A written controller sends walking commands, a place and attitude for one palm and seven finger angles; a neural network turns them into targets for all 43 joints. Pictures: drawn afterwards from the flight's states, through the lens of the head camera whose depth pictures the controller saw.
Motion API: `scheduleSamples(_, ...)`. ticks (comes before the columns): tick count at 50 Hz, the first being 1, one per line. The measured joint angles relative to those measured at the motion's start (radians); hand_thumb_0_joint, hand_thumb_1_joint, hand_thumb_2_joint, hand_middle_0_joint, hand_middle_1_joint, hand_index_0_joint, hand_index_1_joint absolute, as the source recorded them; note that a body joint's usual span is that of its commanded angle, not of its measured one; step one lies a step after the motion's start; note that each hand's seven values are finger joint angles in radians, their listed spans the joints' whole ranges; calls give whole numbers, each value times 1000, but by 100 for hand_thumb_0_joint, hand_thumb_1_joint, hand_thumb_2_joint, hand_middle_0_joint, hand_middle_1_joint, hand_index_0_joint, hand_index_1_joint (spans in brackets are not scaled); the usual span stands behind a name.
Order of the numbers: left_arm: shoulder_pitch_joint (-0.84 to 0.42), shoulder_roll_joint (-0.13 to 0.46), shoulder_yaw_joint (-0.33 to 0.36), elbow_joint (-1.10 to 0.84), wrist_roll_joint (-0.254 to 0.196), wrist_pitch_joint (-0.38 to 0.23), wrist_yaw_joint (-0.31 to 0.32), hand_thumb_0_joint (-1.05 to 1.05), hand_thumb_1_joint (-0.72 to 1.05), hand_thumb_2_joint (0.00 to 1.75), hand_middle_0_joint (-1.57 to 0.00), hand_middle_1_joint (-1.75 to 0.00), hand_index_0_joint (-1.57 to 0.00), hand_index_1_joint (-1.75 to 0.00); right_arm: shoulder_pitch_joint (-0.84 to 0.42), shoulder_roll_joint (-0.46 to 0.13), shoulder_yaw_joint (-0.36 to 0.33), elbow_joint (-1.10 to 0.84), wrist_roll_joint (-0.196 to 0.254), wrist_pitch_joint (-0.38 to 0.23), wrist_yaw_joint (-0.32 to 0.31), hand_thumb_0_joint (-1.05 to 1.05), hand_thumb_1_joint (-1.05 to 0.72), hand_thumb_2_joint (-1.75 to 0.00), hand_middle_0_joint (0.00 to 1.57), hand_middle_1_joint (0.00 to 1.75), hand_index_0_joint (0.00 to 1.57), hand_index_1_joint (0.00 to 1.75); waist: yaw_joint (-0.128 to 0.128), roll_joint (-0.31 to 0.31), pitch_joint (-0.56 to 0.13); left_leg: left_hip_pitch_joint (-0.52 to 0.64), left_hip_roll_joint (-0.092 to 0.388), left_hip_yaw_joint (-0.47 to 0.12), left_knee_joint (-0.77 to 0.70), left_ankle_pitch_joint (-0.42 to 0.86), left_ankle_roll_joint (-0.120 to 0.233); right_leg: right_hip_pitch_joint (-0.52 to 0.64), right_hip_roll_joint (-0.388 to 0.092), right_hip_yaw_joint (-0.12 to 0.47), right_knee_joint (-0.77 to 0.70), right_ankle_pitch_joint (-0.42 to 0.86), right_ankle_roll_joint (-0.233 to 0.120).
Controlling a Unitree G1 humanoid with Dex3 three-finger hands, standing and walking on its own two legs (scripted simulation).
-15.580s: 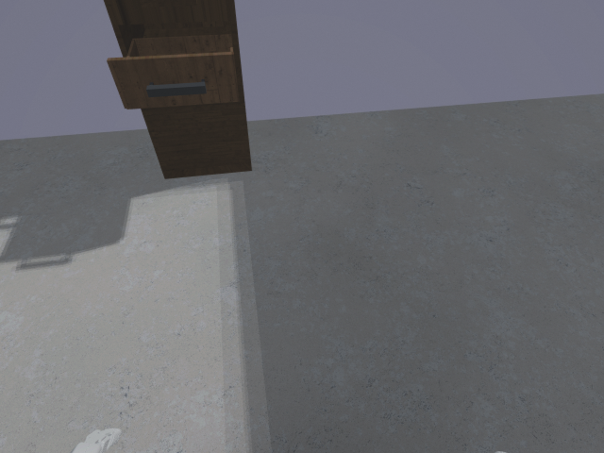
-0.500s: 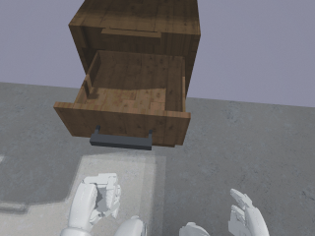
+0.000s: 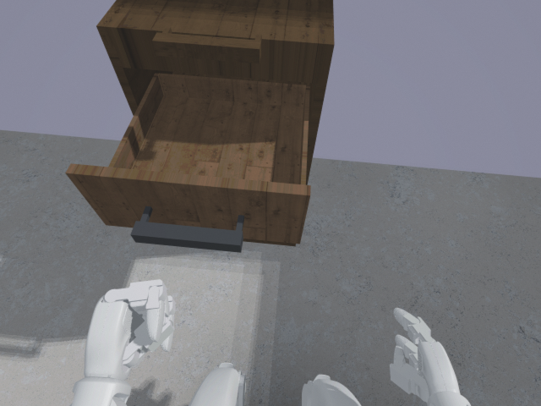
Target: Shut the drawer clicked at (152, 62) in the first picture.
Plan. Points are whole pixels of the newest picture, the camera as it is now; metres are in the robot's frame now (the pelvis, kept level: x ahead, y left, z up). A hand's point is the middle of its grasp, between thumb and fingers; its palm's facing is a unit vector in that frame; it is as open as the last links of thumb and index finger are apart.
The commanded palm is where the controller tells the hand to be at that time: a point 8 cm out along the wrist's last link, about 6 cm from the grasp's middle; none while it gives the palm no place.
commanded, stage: bring the fist close to the handle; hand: left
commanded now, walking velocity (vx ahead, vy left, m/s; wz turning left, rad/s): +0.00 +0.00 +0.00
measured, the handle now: (191, 226) +0.40 +0.16 -0.03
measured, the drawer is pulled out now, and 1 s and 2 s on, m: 0.28 0.28 0.26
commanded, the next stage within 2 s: push the drawer shut in 1.16 s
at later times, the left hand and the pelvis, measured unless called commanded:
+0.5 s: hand (194, 313) +0.25 +0.13 -0.01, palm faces -0.12 -0.99 +0.00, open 3.3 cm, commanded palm +0.25 +0.19 +0.00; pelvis -0.01 +0.01 -0.03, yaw -1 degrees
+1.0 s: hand (191, 289) +0.29 +0.14 -0.01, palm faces -0.04 -1.00 +0.00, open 3.3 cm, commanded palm +0.27 +0.18 -0.02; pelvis -0.02 +0.03 -0.04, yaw -2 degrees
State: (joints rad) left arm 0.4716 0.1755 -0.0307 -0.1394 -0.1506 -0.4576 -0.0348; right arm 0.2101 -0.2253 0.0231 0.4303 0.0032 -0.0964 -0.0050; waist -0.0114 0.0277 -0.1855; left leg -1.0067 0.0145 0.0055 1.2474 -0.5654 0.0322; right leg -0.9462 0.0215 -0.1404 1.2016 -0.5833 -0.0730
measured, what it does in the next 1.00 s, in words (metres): stands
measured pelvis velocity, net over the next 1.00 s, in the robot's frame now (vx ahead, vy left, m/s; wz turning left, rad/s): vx -0.02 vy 0.03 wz -0.03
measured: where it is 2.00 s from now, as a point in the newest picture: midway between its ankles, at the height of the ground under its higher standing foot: outside the picture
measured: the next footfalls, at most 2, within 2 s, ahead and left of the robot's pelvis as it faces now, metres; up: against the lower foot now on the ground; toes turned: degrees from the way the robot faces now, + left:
none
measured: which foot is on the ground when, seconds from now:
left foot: down 0.00-1.00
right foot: down 0.00-1.00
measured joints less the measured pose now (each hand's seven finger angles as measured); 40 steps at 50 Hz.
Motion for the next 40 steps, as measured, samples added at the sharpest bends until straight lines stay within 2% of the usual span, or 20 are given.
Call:
scheduleSamples(3, -37, -7, 0, 24, -3, -2, -39, 2, 90, 90, -140, -160, -140, -160, 1, -6, -2, 19, 3, 1, 4, 1, -90, -90, 20, 30, 20, 30, -5, 5, -9, -17, 2, -2, 11, -5, -3, -17, 1, -2, 12, -6, -2)
scheduleSamples(8, -76, -4, -15, 103, 10, 61, -85, 1, 90, 90, -139, -160, -140, -160, 10, -12, -7, 23, 9, 22, -2, 1, -91, -90, 20, 30, 20, 30, -17, 4, -7, -25, 4, 9, 12, -8, -4, -34, 2, 9, 22, -10, -3)
scheduleSamples(11, -90, -1, 3, 132, 0, 62, -65, 2, 90, 90, -139, -160, -140, -160, 16, -11, -14, 28, 7, 19, -6, 1, -91, -90, 20, 30, 20, 30, -22, -3, -3, -37, 7, 14, 17, -9, -5, -50, 4, 14, 31, -11, -5)
scheduleSamples(15, -116, 0, 45, 138, -17, -7, -29, 2, 90, 90, -139, -160, -139, -160, 19, -12, -23, 54, -2, 1, -1, 1, -91, -90, 20, 30, 20, 30, -22, -10, -6, -68, 7, 12, 36, -13, -6, -79, 3, 11, 49, -15, -6)
scheduleSamples(19, -158, 1, 56, 174, -20, -60, -47, 2, 90, 90, -139, -160, -139, -160, 9, -21, -23, 80, -5, -2, 10, 1, -91, -90, 20, 30, 20, 30, -19, -6, -14, -108, 4, 7, 64, -18, -2, -114, -1, 5, 74, -21, -4)
scheduleSamples(25, -244, 5, 11, 271, -9, -13, -97, 1, 90, 90, -139, -160, -140, -160, -22, -26, -16, 78, -1, 11, 8, 1, -91, -90, 20, 30, 20, 30, -23, 0, -5, -166, 4, 14, 111, -26, 11, -172, -5, 9, 118, -24, 4)
scheduleSamples(28, -284, 6, 16, 279, -7, -11, -70, 2, 90, 90, -140, -160, -140, -160, -30, -19, -16, 76, -6, 11, 6, 1, -91, -90, 20, 30, 20, 30, -23, -4, -2, -191, 5, 19, 129, -27, 17, -198, -6, 13, 135, -24, 7)
scheduleSamples(31, -330, 2, 34, 281, -9, -37, -29, 2, 90, 90, -140, -160, -140, -160, -34, -15, -14, 84, -12, 13, 13, 1, -91, -90, 20, 30, 20, 30, -19, -4, -7, -214, 2, 21, 143, -27, 22, -219, -10, 14, 148, -24, 12)
scheduleSamples(34, -384, -3, 43, 317, -2, -51, -14, 2, 90, 90, -140, -160, -140, -160, -36, -16, -8, 94, -13, 26, 24, 1, -91, -90, 20, 30, 20, 30, -15, 0, -17, -236, -2, 21, 156, -28, 28, -239, -15, 13, 159, -25, 17)
scheduleSamples(40, -442, -16, -7, 398, 22, 10, -37, 2, 90, 90, -139, -160, -140, -160, -36, -16, -2, 87, -5, 64, 31, 1, -91, -90, 20, 30, 20, 30, -18, 7, -23, -266, -8, 28, 174, -30, 41, -267, -22, 19, 176, -26, 29)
